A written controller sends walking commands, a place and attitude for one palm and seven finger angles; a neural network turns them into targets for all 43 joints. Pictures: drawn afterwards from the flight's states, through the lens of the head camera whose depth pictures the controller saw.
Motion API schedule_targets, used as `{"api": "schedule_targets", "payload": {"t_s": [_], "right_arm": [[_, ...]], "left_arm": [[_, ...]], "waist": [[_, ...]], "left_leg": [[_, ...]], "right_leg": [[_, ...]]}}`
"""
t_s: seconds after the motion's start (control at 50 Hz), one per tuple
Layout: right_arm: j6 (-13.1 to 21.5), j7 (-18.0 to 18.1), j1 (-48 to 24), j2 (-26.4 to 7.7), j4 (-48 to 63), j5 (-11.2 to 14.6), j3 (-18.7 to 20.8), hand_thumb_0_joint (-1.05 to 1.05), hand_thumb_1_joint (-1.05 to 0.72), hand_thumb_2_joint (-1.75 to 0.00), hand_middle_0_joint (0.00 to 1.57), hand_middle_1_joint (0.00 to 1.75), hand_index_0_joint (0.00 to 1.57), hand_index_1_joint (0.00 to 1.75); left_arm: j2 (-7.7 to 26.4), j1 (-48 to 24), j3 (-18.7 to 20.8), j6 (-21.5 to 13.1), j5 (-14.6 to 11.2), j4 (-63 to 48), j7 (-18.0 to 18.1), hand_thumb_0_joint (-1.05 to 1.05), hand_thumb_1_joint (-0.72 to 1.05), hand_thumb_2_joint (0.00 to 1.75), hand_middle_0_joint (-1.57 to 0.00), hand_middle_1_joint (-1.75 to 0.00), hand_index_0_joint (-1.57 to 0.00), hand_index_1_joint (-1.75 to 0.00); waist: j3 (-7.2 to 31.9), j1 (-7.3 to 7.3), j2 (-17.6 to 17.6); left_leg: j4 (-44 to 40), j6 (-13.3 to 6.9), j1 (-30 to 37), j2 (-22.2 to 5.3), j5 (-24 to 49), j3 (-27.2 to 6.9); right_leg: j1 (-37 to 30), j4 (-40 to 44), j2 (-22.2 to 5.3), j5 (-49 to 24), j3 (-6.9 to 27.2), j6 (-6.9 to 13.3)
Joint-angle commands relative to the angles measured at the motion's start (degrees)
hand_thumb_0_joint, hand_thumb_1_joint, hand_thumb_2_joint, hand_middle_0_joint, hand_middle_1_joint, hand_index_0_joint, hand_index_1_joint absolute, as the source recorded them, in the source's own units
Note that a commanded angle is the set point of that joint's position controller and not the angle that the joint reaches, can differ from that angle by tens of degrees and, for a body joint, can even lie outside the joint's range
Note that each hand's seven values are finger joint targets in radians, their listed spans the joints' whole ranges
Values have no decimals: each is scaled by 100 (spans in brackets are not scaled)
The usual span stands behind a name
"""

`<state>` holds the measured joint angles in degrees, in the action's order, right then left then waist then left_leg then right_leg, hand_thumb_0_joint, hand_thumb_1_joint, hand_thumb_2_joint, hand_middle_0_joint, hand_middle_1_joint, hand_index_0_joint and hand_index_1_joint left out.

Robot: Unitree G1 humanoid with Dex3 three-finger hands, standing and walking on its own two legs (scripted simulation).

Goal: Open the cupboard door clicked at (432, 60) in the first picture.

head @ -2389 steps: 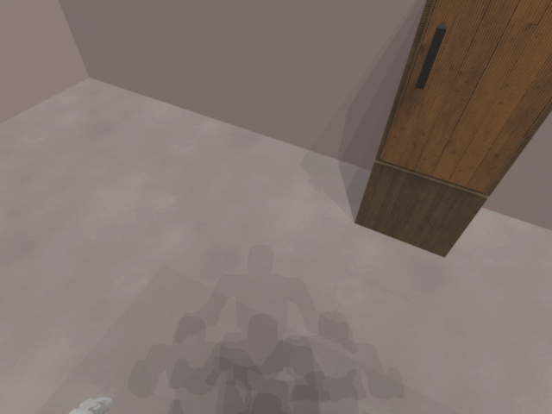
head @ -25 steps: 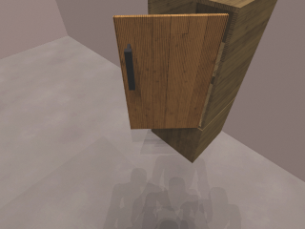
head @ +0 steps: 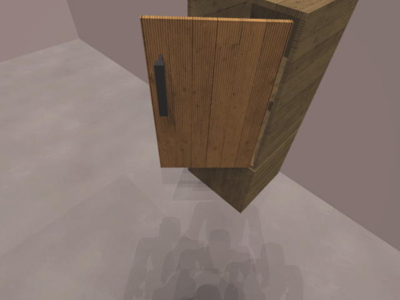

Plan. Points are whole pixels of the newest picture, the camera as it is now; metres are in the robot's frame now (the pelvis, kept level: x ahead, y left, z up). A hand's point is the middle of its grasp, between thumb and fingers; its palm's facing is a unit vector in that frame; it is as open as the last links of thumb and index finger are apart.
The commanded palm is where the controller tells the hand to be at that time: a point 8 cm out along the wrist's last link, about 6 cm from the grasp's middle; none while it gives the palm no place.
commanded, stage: shuffle to correct the standing spot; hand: left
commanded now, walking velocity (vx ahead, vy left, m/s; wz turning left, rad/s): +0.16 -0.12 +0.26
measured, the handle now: (162, 86) +0.65 +0.15 +0.08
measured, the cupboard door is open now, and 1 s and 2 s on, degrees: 46 46 46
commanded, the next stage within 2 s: come to a stop and stand still in 0.60 s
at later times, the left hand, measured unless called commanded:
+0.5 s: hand out of the picture +0.07 +0.15 -0.18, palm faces +0.10 -0.99 -0.12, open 7.4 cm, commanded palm none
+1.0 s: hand (176, 261) +0.24 +0.07 -0.16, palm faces +0.13 -0.96 -0.24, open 7.2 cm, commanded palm none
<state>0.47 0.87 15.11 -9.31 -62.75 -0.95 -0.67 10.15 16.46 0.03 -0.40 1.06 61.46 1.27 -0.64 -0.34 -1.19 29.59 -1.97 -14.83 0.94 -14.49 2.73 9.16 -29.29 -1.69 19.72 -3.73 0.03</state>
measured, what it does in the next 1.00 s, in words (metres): walks ahead: right foot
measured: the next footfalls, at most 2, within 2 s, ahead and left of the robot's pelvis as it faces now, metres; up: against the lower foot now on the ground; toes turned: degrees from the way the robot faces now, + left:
right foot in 0.74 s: +0.28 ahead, -0.18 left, +0.00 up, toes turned -2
left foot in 1.34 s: +0.10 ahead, +0.04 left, +0.00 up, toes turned +10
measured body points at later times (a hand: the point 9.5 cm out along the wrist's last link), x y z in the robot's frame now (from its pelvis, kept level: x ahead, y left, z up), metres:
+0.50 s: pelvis +0.09 -0.01 +0.00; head +0.12 +0.02 +0.45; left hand +0.06 +0.21 -0.17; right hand +0.09 -0.23 -0.14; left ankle +0.04 +0.08 -0.73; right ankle +0.08 -0.15 -0.64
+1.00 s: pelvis +0.16 -0.12 +0.00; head +0.21 -0.13 +0.45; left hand +0.24 +0.12 -0.14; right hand +0.22 -0.36 -0.16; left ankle +0.11 +0.02 -0.65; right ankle +0.24 -0.18 -0.74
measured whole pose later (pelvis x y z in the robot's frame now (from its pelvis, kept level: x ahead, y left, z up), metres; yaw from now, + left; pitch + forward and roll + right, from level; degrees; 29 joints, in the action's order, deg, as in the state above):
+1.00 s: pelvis +0.16 -0.12 +0.00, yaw +6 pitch +1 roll +2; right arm -3.0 1.2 11.9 -11.9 -59.2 -0.8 3.2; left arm 8.5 7.8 2.0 -1.1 0.9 55.0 1.7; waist -4.3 -0.3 0.2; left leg 64.8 3.1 -27.6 -0.1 -25.2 1.3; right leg 21.1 -29.7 -2.2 10.0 -7.9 4.9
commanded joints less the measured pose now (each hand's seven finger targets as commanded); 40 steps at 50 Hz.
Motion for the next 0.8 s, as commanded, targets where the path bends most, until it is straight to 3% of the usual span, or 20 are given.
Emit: {"api": "schedule_targets", "payload": {"t_s": [0.0,0.1,0.16,0.2,0.24,0.26,0.28,0.3,0.32,0.36,0.42,0.46,0.6,0.64,0.68,0.7,0.72,0.74,0.76,0.78], "right_arm": [[61,24,201,-668,300,-45,214,0,-90,-90,20,30,20,30],[139,29,213,-496,414,-28,215,0,-90,-90,20,30,20,30],[178,3,-75,-260,552,-45,182,0,-90,-90,20,30,20,30],[184,-19,-227,-168,610,-37,190,0,-90,-90,20,30,20,30],[209,-20,235,-109,438,-31,179,0,-90,-90,20,30,20,30],[253,8,1007,-297,150,-50,219,0,-90,-90,20,30,20,30],[290,120,1821,-858,-129,-104,340,0,-90,-90,20,30,20,30],[255,201,2328,-1011,-267,-68,353,0,-90,-90,20,30,20,30],[238,236,2208,-980,-349,-80,315,0,-90,-90,20,30,20,30],[300,259,1567,-659,-140,-71,256,0,-90,-90,20,30,20,30],[386,250,1055,-596,22,-51,243,0,-90,-90,20,30,20,30],[398,234,1002,-563,49,-48,247,0,-90,-90,20,30,20,30],[276,228,1066,-752,101,-142,390,0,-90,-90,20,30,20,30],[221,217,924,-936,153,-139,465,0,-90,-90,20,30,20,30],[173,186,821,-1011,187,-96,518,0,-90,-90,20,30,20,30],[163,136,915,-852,173,-67,488,0,-90,-90,20,30,20,30],[148,87,1324,-323,243,-15,355,0,-90,-90,20,30,20,30],[49,147,1126,-291,366,43,305,0,-90,-90,20,30,20,30],[18,139,1044,-202,324,42,303,0,-90,-90,20,30,20,30],[9,106,905,-351,303,45,356,0,-90,-90,20,30,20,30]], "left_arm": [[535,534,135,-10,60,-166,-17,0,90,90,-20,-30,-20,-30],[583,902,195,-87,54,-92,-18,0,90,90,-20,-30,-20,-30],[722,1300,272,-149,57,61,42,0,90,90,-20,-30,-20,-30],[679,1388,272,-185,100,127,70,0,90,90,-20,-30,-20,-30],[594,1118,228,-169,92,122,75,0,90,90,-20,-30,-20,-30],[488,968,199,-153,50,90,56,0,90,90,-20,-30,-20,-30],[201,978,152,-163,-21,-28,36,0,90,90,-20,-30,-20,-30],[323,503,126,-189,0,-281,33,0,90,90,-20,-30,-20,-30],[455,236,225,-143,28,-270,53,0,90,90,-20,-30,-20,-30],[286,168,261,-75,71,-230,-17,0,90,90,-20,-30,-20,-30],[-17,451,245,51,92,-151,-139,0,90,90,-20,-30,-20,-30],[-43,377,242,115,87,-188,-186,0,90,90,-20,-30,-20,-30],[59,-712,276,101,35,-652,-247,0,90,90,-20,-30,-20,-30],[156,-580,323,81,27,-677,-262,0,90,90,-20,-30,-20,-30],[428,166,407,1,39,-504,-251,0,90,90,-20,-30,-20,-30],[725,630,472,-66,62,-364,-208,0,90,90,-20,-30,-20,-30],[1268,1000,600,-151,111,-315,-104,0,90,90,-20,-30,-20,-30],[1309,1108,527,-150,-19,-331,-61,0,90,90,-20,-30,-20,-30],[1100,635,430,-150,-15,-376,-25,0,90,90,-20,-30,-20,-30],[1148,145,428,-213,18,-512,-15,0,90,90,-20,-30,-20,-30]], "waist": [[-642,81,254],[-438,176,-145],[-464,258,-800],[-574,246,-606],[-449,-68,-382],[-70,-376,186],[378,-552,1535],[422,-706,1509],[15,-609,1363],[-497,-307,470],[-466,33,686],[-481,55,926],[-512,-212,1192],[-301,-138,1204],[132,232,654],[324,425,33],[999,492,-1662],[1291,482,-1506],[654,273,-852],[546,146,-1132]], "left_leg": [[-984,-322,-608,-781,-1504,-1167],[36,-284,-1081,-485,-365,-634],[1393,-93,-1678,-185,-684,170],[1473,-81,-1785,-279,-1196,246],[356,-136,-616,-291,-643,321],[-165,-320,665,-501,880,-141],[-510,-939,1994,-1874,2639,-2071],[-816,-1365,2427,-2541,4221,-2929],[-787,-1324,2029,-2575,4778,-2604],[-888,-1167,1108,-2382,4145,-1892],[-1221,-809,600,-1873,3399,-878],[-1318,-704,474,-1619,3127,-480],[-1037,-576,627,-1663,3056,-316],[-905,-518,476,-1795,2559,-423],[-92,-278,260,-1605,2127,-335],[757,-80,-271,-1204,1434,-78],[2521,220,-1385,-340,-1341,416],[3390,171,-999,-255,-2453,-262],[3497,150,-1001,-448,-2200,-438],[3586,158,-880,-486,-1828,-410]], "right_leg": [[516,407,-266,940,260,274],[-100,643,-579,608,521,451],[-585,1033,-1406,-643,1283,920],[-709,909,-1515,-1771,1159,1115],[-162,168,-1153,-2367,469,868],[469,-1025,-628,-2470,-109,541],[1904,-2574,17,-706,-501,152],[2603,-3674,225,1362,-36,209],[2873,-4187,-31,1177,421,243],[2886,-4350,-302,543,504,167],[2611,-4033,-307,-234,304,0],[2620,-3804,-283,-584,144,-53],[2154,-1562,-177,-522,-213,22],[1494,-1050,-114,-544,-215,77],[248,-164,26,-1045,-279,90],[-612,147,-213,-1386,8,170],[-1729,460,-1831,-2600,1877,687],[-950,921,-2302,-3393,2338,1008],[-331,998,-2163,-3228,1915,1186],[141,985,-1915,-3496,1825,1051]]}}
